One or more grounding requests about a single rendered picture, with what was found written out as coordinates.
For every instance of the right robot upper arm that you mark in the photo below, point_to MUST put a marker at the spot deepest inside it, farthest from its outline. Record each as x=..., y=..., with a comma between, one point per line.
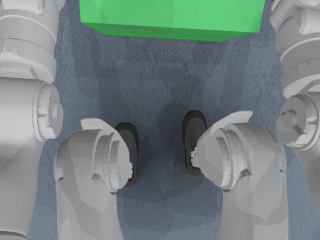
x=298, y=127

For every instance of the left robot forearm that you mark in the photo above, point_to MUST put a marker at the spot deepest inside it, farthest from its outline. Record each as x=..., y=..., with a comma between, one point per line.
x=28, y=35

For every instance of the left robot upper arm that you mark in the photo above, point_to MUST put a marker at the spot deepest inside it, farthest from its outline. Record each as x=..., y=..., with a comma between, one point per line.
x=30, y=114

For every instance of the right robot forearm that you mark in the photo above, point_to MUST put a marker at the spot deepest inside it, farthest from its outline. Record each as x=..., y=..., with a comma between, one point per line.
x=297, y=38

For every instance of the carton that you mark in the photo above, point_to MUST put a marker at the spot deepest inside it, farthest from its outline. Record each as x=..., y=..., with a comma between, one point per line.
x=187, y=20

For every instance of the robot right shin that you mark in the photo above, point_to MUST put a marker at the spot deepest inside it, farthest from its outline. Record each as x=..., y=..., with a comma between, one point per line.
x=200, y=160

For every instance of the robot right foot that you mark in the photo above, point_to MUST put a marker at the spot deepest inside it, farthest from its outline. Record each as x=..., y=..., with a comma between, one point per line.
x=193, y=126

